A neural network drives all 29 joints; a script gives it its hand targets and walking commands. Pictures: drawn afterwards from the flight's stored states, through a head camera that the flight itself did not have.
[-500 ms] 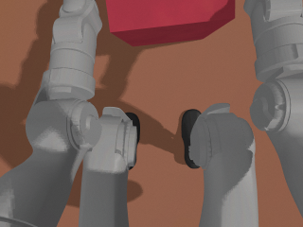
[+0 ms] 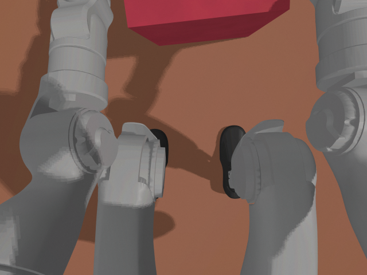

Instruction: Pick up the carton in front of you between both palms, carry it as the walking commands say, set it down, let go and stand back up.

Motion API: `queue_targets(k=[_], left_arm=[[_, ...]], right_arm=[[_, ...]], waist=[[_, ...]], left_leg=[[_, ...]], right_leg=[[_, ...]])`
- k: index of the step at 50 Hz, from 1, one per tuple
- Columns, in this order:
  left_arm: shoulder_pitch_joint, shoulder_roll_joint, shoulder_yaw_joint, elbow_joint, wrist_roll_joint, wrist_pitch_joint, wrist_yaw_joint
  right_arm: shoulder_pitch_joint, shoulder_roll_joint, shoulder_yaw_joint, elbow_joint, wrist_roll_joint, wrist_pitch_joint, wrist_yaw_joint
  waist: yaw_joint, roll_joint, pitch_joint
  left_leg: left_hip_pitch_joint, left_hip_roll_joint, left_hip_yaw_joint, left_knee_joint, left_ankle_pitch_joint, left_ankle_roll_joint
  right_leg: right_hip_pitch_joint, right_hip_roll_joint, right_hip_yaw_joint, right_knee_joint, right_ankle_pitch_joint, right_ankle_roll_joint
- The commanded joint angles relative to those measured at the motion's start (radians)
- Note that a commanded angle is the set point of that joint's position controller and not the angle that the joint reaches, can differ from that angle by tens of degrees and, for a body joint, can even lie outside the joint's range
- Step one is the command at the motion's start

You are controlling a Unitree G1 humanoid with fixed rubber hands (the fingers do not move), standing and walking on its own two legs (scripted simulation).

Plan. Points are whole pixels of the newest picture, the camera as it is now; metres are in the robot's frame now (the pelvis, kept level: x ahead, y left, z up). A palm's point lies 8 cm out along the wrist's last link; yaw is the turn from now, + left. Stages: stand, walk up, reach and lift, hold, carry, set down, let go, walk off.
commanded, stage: set down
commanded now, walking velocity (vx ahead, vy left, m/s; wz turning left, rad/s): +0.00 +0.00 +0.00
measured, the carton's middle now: out of the picture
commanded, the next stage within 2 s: let go in 1.34 s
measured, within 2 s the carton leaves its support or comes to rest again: neither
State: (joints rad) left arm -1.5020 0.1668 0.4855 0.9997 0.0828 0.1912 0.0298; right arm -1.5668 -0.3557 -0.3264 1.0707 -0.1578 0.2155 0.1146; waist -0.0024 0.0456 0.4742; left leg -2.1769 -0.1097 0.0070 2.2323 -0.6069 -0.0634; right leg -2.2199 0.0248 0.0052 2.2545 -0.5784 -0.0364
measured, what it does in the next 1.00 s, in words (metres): rises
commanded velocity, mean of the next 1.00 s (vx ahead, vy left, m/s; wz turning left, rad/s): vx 0.00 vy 0.00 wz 0.00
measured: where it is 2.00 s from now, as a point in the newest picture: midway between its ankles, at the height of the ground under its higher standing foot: (193, 174)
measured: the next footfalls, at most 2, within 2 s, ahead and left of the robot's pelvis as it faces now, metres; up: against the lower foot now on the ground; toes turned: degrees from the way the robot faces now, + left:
none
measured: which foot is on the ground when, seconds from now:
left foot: down 0.00-1.00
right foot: down 0.00-1.00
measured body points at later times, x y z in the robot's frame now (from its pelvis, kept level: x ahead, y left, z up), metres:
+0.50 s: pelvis +0.01 +0.01 +0.02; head +0.37 -0.02 +0.28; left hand +0.58 +0.15 -0.12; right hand +0.59 -0.23 -0.12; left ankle +0.12 +0.12 -0.33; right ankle +0.11 -0.11 -0.33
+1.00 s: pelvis +0.02 +0.00 +0.15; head +0.36 -0.04 +0.44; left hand +0.58 +0.16 +0.04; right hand +0.59 -0.24 +0.04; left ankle +0.12 +0.12 -0.33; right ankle +0.11 -0.11 -0.33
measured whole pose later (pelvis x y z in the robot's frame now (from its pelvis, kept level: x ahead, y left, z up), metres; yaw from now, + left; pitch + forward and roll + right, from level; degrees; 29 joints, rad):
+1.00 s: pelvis +0.02 +0.00 +0.15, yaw -1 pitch +46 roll +3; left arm -1.25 0.20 0.30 0.79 -0.09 0.23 0.16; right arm -1.40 -0.46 -0.19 1.00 0.04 0.22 0.03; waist 0.04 0.01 0.05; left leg -1.98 -0.07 -0.01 1.67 -0.51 -0.04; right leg -2.02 0.05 0.03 1.69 -0.48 -0.02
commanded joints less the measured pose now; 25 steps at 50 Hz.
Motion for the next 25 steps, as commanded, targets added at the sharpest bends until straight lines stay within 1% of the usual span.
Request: queue_targets(k=[1,2,3,4,5,7,8,10,12,15,18,22,23,25], left_arm=[[-0.227,-0.381,-0.135,0.024,-0.012,-0.001,-0.083],[-0.181,-0.234,-0.094,0.025,-0.001,-0.018,-0.048],[-0.132,-0.022,-0.059,0.012,0.002,-0.045,0.007],[-0.13,0.136,-0.069,-0.001,-0.021,-0.072,0.056],[-0.176,0.186,-0.109,0.006,-0.061,-0.091,0.084],[-0.231,0.235,-0.166,0.017,-0.144,-0.118,0.115],[-0.247,0.238,-0.19,-0.002,-0.175,-0.128,0.123],[-0.254,0.229,-0.247,-0.026,-0.233,-0.138,0.123],[-0.248,0.221,-0.29,-0.047,-0.273,-0.138,0.118],[-0.221,0.217,-0.316,-0.075,-0.298,-0.128,0.122],[-0.183,0.211,-0.32,-0.115,-0.306,-0.111,0.137],[-0.147,0.2,-0.313,-0.235,-0.3,-0.072,0.166],[-0.138,0.194,-0.306,-0.258,-0.292,-0.058,0.172],[-0.113,0.18,-0.283,-0.265,-0.268,-0.032,0.179]], right_arm=[[-0.23,0.374,0.133,0.063,0.026,-0.007,0.089],[-0.209,0.217,0.1,0.056,0.022,-0.027,0.05],[-0.182,0.002,0.07,0.043,0.03,-0.055,-0.011],[-0.196,-0.162,0.078,0.022,0.064,-0.087,-0.07],[-0.253,-0.213,0.11,0.019,0.117,-0.107,-0.106],[-0.333,-0.276,0.156,-0.002,0.21,-0.139,-0.142],[-0.353,-0.281,0.187,-0.013,0.248,-0.152,-0.148],[-0.362,-0.27,0.246,-0.008,0.309,-0.164,-0.145],[-0.338,-0.26,0.286,0.017,0.354,-0.164,-0.135],[-0.296,-0.263,0.307,0.04,0.385,-0.155,-0.123],[-0.264,-0.287,0.295,0.027,0.383,-0.144,-0.122],[-0.251,-0.324,0.245,-0.084,0.342,-0.112,-0.132],[-0.245,-0.325,0.229,-0.107,0.328,-0.099,-0.133],[-0.225,-0.313,0.201,-0.116,0.299,-0.074,-0.13]], waist=[[-0.012,-0.066,-0.78],[-0.013,-0.067,-0.802],[-0.007,-0.069,-0.839],[-0.003,-0.073,-0.905],[0.007,-0.079,-0.979],[0.001,-0.093,-1.116],[0.01,-0.094,-1.149],[0.015,-0.099,-1.209],[0.019,-0.094,-1.252],[0.025,-0.081,-1.315],[0.022,-0.079,-1.427],[0.002,-0.095,-1.626],[-0.001,-0.1,-1.643],[0.002,-0.111,-1.59]], left_leg=[[0.305,-0.011,0.07,-0.15,0.094,0.022],[0.331,-0.005,0.072,-0.149,0.11,0.015],[0.361,0.0,0.073,-0.151,0.136,0.007],[0.39,0.005,0.071,-0.148,0.18,0.004],[0.41,0.012,0.067,-0.136,0.232,0.004],[0.433,0.024,0.061,-0.112,0.33,0.009],[0.408,0.028,0.059,-0.109,0.36,0.011],[0.396,0.035,0.056,-0.108,0.399,0.014],[0.425,0.04,0.051,-0.113,0.417,0.016],[0.493,0.043,0.046,-0.128,0.426,0.017],[0.568,0.038,0.049,-0.151,0.433,0.016],[0.672,0.017,0.057,-0.219,0.435,0.022],[0.679,0.013,0.059,-0.24,0.426,0.024],[0.643,0.007,0.063,-0.287,0.381,0.028]], right_leg=[[0.484,0.038,0.029,-0.21,0.123,0.021],[0.503,0.031,0.024,-0.208,0.134,0.029],[0.524,0.021,0.021,-0.206,0.151,0.038],[0.55,0.016,0.024,-0.205,0.185,0.045],[0.578,0.014,0.034,-0.195,0.235,0.05],[0.636,0.006,0.042,-0.162,0.357,0.048],[0.656,0.001,0.05,-0.15,0.404,0.043],[0.686,-0.005,0.054,-0.135,0.461,0.037],[0.685,-0.01,0.048,-0.133,0.47,0.034],[0.675,-0.013,0.034,-0.14,0.457,0.031],[0.708,-0.01,0.014,-0.158,0.451,0.029],[0.787,0.006,-0.018,-0.223,0.447,0.025],[0.797,0.011,-0.022,-0.246,0.438,0.024],[0.778,0.017,-0.023,-0.292,0.398,0.024]])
